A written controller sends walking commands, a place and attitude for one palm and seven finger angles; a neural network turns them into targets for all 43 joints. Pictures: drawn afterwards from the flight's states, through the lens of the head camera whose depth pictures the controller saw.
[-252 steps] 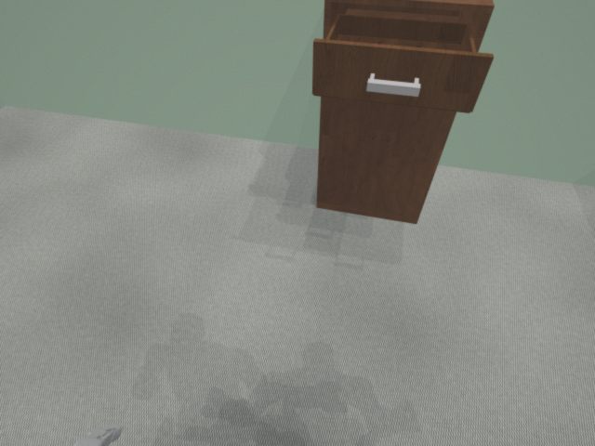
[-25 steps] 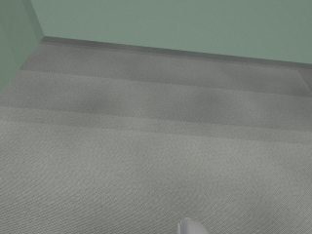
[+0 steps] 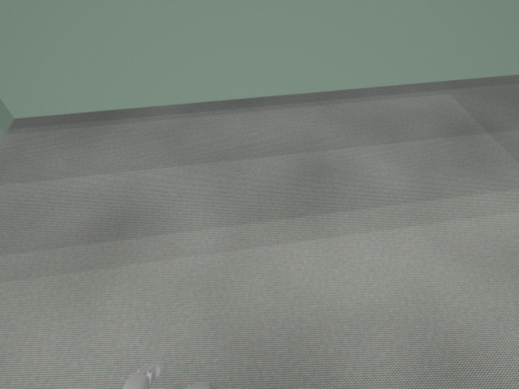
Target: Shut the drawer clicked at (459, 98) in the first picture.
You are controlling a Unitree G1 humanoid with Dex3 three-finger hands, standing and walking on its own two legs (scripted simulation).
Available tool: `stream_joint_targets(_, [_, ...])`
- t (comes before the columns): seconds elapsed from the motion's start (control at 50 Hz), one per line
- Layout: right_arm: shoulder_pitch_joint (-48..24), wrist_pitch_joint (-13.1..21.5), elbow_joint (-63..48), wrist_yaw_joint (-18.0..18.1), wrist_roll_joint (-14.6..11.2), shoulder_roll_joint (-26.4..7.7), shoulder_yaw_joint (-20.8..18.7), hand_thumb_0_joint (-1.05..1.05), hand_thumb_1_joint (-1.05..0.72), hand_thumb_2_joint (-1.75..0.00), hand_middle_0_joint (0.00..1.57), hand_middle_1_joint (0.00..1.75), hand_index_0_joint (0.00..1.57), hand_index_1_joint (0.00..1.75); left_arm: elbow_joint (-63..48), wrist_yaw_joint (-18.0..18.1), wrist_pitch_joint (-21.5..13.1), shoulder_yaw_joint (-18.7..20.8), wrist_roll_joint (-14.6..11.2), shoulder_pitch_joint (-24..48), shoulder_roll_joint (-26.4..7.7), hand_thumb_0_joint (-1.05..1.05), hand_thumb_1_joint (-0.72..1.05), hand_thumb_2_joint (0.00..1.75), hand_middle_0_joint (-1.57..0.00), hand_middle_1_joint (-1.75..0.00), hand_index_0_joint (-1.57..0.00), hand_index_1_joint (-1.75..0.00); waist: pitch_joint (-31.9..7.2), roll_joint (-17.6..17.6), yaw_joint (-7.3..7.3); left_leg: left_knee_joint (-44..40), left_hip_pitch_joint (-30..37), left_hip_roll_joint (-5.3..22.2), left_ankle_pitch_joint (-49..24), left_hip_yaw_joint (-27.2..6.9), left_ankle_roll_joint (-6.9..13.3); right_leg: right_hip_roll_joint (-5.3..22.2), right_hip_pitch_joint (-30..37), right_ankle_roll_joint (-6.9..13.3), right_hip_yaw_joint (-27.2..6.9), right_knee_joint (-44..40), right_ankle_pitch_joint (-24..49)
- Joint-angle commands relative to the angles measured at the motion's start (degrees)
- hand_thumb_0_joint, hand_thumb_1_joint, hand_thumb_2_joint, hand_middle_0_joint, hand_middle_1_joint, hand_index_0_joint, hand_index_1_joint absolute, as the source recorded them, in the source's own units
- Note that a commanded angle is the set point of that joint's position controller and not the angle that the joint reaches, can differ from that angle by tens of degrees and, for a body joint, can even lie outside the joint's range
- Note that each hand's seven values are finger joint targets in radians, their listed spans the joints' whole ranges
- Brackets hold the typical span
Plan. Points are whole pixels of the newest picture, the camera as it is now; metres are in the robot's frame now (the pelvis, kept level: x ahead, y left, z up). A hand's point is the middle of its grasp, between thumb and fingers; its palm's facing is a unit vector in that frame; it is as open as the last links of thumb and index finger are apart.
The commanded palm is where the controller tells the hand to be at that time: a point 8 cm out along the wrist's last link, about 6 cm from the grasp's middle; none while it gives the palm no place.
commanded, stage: turn to face it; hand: left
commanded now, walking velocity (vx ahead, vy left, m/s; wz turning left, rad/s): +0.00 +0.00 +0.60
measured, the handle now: out of the picture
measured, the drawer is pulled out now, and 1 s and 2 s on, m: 0.28 0.28 0.28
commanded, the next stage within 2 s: none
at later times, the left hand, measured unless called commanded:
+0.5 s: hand out of the picture +0.04 +0.26 -0.16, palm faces +0.29 -0.92 -0.26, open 7.4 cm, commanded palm none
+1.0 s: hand out of the picture -0.04 +0.15 -0.14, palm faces +0.57 -0.78 -0.27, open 7.4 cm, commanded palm none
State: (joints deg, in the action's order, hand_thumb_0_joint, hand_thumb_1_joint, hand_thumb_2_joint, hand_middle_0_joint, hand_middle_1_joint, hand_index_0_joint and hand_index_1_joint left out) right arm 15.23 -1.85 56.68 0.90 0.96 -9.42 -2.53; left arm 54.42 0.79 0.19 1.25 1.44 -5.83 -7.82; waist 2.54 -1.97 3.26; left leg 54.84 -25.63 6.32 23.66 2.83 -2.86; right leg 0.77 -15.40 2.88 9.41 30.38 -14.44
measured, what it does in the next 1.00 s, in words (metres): steps on the spot, turning left: left foot, then right foot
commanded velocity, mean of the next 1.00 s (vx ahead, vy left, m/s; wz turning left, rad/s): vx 0.00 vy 0.00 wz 0.60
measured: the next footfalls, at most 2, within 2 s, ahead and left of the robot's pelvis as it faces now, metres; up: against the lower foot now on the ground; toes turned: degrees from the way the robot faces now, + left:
left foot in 0.14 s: +0.06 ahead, +0.13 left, +0.00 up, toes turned +13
right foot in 0.66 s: +0.10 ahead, -0.12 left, +0.00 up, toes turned +20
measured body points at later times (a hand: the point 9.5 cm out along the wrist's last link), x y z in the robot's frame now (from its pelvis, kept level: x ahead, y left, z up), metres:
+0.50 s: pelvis +0.02 +0.02 +0.01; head +0.06 +0.05 +0.46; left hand +0.03 +0.30 -0.14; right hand +0.13 -0.21 -0.13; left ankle +0.03 +0.12 -0.73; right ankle +0.04 -0.15 -0.67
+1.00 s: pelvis +0.02 -0.04 +0.01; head +0.07 -0.04 +0.46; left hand -0.07 +0.19 -0.12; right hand +0.24 -0.22 -0.14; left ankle -0.08 +0.09 -0.66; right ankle +0.06 -0.14 -0.73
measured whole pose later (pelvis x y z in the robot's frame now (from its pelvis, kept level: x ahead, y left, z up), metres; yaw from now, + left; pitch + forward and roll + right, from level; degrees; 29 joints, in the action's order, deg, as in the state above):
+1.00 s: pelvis +0.02 -0.04 +0.01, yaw +35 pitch +0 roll +3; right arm 9.7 -5.3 54.0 -1.6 1.4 -16.0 -5.8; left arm 51.0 0.9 0.3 1.7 1.6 -14.5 -10.0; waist 4.4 -1.1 -0.1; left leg 58.9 -26.8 3.2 23.1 1.2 -5.2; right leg 7.7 -10.8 0.5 12.8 28.7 -17.4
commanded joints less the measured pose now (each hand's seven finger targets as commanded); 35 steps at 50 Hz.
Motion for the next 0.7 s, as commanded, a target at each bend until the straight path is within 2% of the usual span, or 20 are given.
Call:
stream_joint_targets(0.0, [1.51, 0.35, -2.31, -0.69, -0.17, -2.78, -0.71, 0.0, -0.9, -0.9, 0.2, 0.3, 0.2, 0.3, -2.39, 1.2, -0.53, 3.7, 0.11, -4.63, -11.08, 0.0, 0.9, 0.9, -0.2, -0.3, -0.2, -0.3, -0.88, 10.05, -3.72, -7.03, 2.89, -0.78, 0.63, 2.53, -0.25, 17.9, 0.91, 6.51, -8.3, -10.8, 15.45])
stream_joint_targets(0.04, [1.74, 0.46, -2.79, -0.95, -0.09, -2.79, -0.97, 0.0, -0.9, -0.9, 0.2, 0.3, 0.2, 0.3, -2.52, 1.33, -0.25, 4.09, 0.17, -4.44, -11.44, 0.0, 0.9, 0.9, -0.2, -0.3, -0.2, -0.3, -1.18, 9.9, -3.21, -12.71, 5.46, -0.99, -2.02, 3.2, -0.13, 18.31, 0.88, 4.99, -6.73, -7.82, 14.73])
stream_joint_targets(0.06, [2.74, 0.52, -2.91, -1.04, 0.02, -3.09, -1.15, 0.0, -0.9, -0.9, 0.2, 0.3, 0.2, 0.3, -2.88, 1.26, -0.06, 4.33, -0.06, -4.6, -11.4, 0.0, 0.9, 0.9, -0.2, -0.3, -0.2, -0.3, -1.77, 9.14, -2.77, -16.95, 7.81, -1.53, -5.52, 4.06, 0.04, 17.55, 0.51, 3.37, -4.9, -5.22, 13.36])
stream_joint_targets(0.08, [4.47, 0.73, -2.79, -1.18, 0.16, -4.2, -1.48, 0.0, -0.9, -0.9, 0.2, 0.3, 0.2, 0.3, -3.23, 1.19, 0.25, 4.49, -0.39, -4.69, -10.89, 0.0, 0.9, 0.9, -0.2, -0.3, -0.2, -0.3, -2.66, 5.72, -1.73, -23.25, 12.35, -0.95, -11.24, 3.25, 0.62, 16.74, -1.98, 1.08, -2.98, -0.64, 9.47])
stream_joint_targets(0.1, [5.99, 1.17, -3.13, -1.23, 0.49, -8.02, -2.27, 0.0, -0.9, -0.9, 0.2, 0.3, 0.2, 0.3, -4.05, 0.96, 0.8, 4.42, -0.66, -6.32, -8.5, 0.0, 0.9, 0.9, -0.2, -0.3, -0.2, -0.3, -3.26, -6.69, -1.36, -30.5, 15.41, 6.15, -20.23, -8.7, 4.13, 11.23, -8.37, -2.72, 0.1, 8.95, -1.77])
stream_joint_targets(0.12, [8.02, 1.43, -4.13, -0.99, 0.96, -13.19, -3.39, 0.0, -0.9, -0.9, 0.2, 0.3, 0.2, 0.3, -6.38, 0.77, 0.96, 3.85, -0.93, -5.44, -5.68, 0.0, 0.9, 0.9, -0.2, -0.3, -0.2, -0.3, -2.59, -19.82, -0.21, -37.41, 16.83, 18.62, -34.21, -25.16, 11.7, 4.4, -17.01, -6.54, 1.14, 22.39, -21.08])
stream_joint_targets(0.14, [9.43, 1.5, -3.26, -0.29, 0.96, -13.89, -3.63, 0.0, -0.9, -0.9, 0.2, 0.3, 0.2, 0.3, -7.29, 0.99, 1.17, 3.58, -0.13, -2.41, -7.13, 0.0, 0.9, 0.9, -0.2, -0.3, -0.2, -0.3, -4.04, -15.29, 1.18, -38.54, 16.33, 19.92, -31.7, -28.36, 14.32, 4.21, -18.34, -5.85, -5.47, 32.78, -21.96])
stream_joint_targets(0.16, [8.17, 1.74, -3.35, 0.22, 0.89, -12.97, -3.68, 0.0, -0.9, -0.9, 0.2, 0.3, 0.2, 0.3, -7.09, 0.82, 0.92, 4.09, -0.01, -1.15, -6.64, 0.0, 0.9, 0.9, -0.2, -0.3, -0.2, -0.3, -4.9, -11.08, 0.49, -37.39, 17.24, 17.17, -29.98, -26.5, 13.88, 4.25, -21.4, -5.94, -8.4, 37.74, -18.04])
stream_joint_targets(0.2, [2.88, 2.35, -4.95, 0.5, 0.63, -10.72, -2.87, 0.0, -0.9, -0.9, 0.2, 0.3, 0.2, 0.3, -5.44, 0.24, 0.49, 4.53, -0.06, -2.64, -7.31, 0.0, 0.9, 0.9, -0.2, -0.3, -0.2, -0.3, -5.61, -5.47, -1.68, -35.54, 18.53, 11.65, -33.05, -17.72, 11.58, 4.87, -21.25, -6.56, -9.68, 39.37, -9.71])
stream_joint_targets(0.22, [1.93, 2.66, -5.24, 0.6, 0.44, -10.54, -2.74, 0.0, -0.9, -0.9, 0.2, 0.3, 0.2, 0.3, -4.72, 0.12, 0.56, 4.55, -0.18, -4.08, -7.42, 0.0, 0.9, 0.9, -0.2, -0.3, -0.2, -0.3, -7.05, -4.72, -2.21, -34.83, 20.36, 9.77, -36.73, -14.54, 10.77, 4.75, -20.61, -7.03, -9.5, 38.7, -7.73])
stream_joint_targets(0.26, [1.52, 2.82, -5.44, 0.62, 0.17, -10.67, -2.9, 0.0, -0.9, -0.9, 0.2, 0.3, 0.2, 0.3, -3.99, 0.1, 0.83, 4.59, -0.46, -4.77, -7.77, 0.0, 0.9, 0.9, -0.2, -0.3, -0.2, -0.3, -7.95, -4.21, -2.25, -34.67, 20.99, 8.69, -39.6, -12.66, 11.05, 4.6, -18.68, -7.76, -9.35, 36.54, -6.77])
stream_joint_targets(0.34, [2.68, 2.36, -5.02, 0.35, 0.1, -11.77, -3.5, 0.0, -0.9, -0.9, 0.2, 0.3, 0.2, 0.3, -4.32, 0.24, 1.17, 4.61, -0.54, -3.55, -8.35, 0.0, 0.9, 0.9, -0.2, -0.3, -0.2, -0.3, -7.6, -4.15, -1.23, -34.93, 22.83, 8.05, -37.79, -14.88, 11.84, 3.91, -18.04, -8.59, -9.28, 31.45, -7.55])
stream_joint_targets(0.46, [1.37, 1.36, -5.6, -0.19, 0.4, -13.7, -4.45, 0.0, -0.9, -0.9, 0.2, 0.3, 0.2, 0.3, -6.01, 0.38, 1.38, 4.38, -0.75, -1.17, -9.01, 0.0, 0.9, 0.9, -0.2, -0.3, -0.2, -0.3, -5.77, -6.72, -0.42, -35.63, 19.39, 7.26, -28.76, -20.33, 12.59, 2.64, -14.99, -8.56, -9.64, 23.81, -10.15])
stream_joint_targets(0.54, [-2.07, 0.67, -6.89, -0.49, 0.59, -15.03, -5.05, 0.0, -0.9, -0.9, 0.2, 0.3, 0.2, 0.3, -6.74, 0.6, 1.14, 4.0, -1.04, -3.28, -8.98, 0.0, 0.9, 0.9, -0.2, -0.3, -0.2, -0.3, -5.85, -8.09, -1.68, -34.19, 14.01, 5.81, -26.65, -23.59, 12.27, 0.4, -6.82, -7.37, -9.29, 13.58, -10.47])
stream_joint_targets(0.58, [-4.01, 0.32, -7.95, -0.75, 0.49, -15.07, -5.37, 0.0, -0.9, -0.9, 0.2, 0.3, 0.2, 0.3, -6.33, 0.76, 0.81, 4.14, -1.27, -6.8, -9.39, 0.0, 0.9, 0.9, -0.2, -0.3, -0.2, -0.3, -6.33, -8.06, -3.26, -32.52, 9.12, 3.84, -23.82, -24.25, 10.84, -0.67, 0.74, -6.73, -8.52, 5.03, -5.72])
stream_joint_targets(0.6, [-5.02, 0.22, -8.6, -0.9, 0.16, -14.57, -5.34, 0.0, -0.9, -0.9, 0.2, 0.3, 0.2, 0.3, -5.99, 0.91, 0.46, 4.36, -1.2, -9.51, -10.13, 0.0, 0.9, 0.9, -0.2, -0.3, -0.2, -0.3, -7.17, -6.71, -4.67, -30.17, 5.66, 2.05, -20.74, -23.5, 9.1, -0.07, 6.7, -6.36, -8.29, -3.13, -0.66])
stream_joint_targets(0.62, [-4.88, 0.11, -9.27, -1.24, -0.3, -11.89, -5.17, 0.0, -0.9, -0.9, 0.2, 0.3, 0.2, 0.3, -5.89, 1.23, -0.08, 5.05, -0.65, -11.89, -13.13, 0.0, 0.9, 0.9, -0.2, -0.3, -0.2, -0.3, -7.63, 0.43, -5.84, -23.43, -2.26, -1.92, -11.43, -19.77, 5.64, 6.5, 14.61, -4.49, -13.93, -12.31, -1.64])
stream_joint_targets(0.64, [-3.31, 0.09, -10.73, -1.38, -0.54, -7.33, -4.32, 0.0, -0.9, -0.9, 0.2, 0.3, 0.2, 0.3, -7.26, 1.66, -0.75, 5.98, 0.36, -11.17, -19.6, 0.0, 0.9, 0.9, -0.2, -0.3, -0.2, -0.3, -6.59, 19.88, -5.71, -7.61, -13.82, -11.03, 6.05, -7.36, -0.19, 24.13, 18.59, 1.8, -33.4, -18.63, -2.94])
stream_joint_targets(0.66, [-3.74, -0.01, -10.86, -1.3, 0.62, -10.93, -4.91, 0.0, -0.9, -0.9, 0.2, 0.3, 0.2, 0.3, -8.52, 1.57, -0.19, 5.3, -0.36, -8.84, -19.71, 0.0, 0.9, 0.9, -0.2, -0.3, -0.2, -0.3, -5.36, 15.98, -5.11, 3.46, -11.17, -8.21, 9.35, -7.97, 0.36, 28.72, 7.98, 5.05, -31.7, -18.32, -4.14])
stream_joint_targets(0.68, [-4.61, -0.81, -9.91, -1.57, 0.75, -10.68, -5.09, 0.0, -0.9, -0.9, 0.2, 0.3, 0.2, 0.3, -9.3, 1.57, -0.27, 5.26, -0.48, -5.17, -17.65, 0.0, 0.9, 0.9, -0.2, -0.3, -0.2, -0.3, -2.73, 16.01, -3.62, 9.33, -9.65, -6.81, 6.22, -8.58, 0.54, 24.91, 1.82, 4.05, -29.3, -19.3, -8.01])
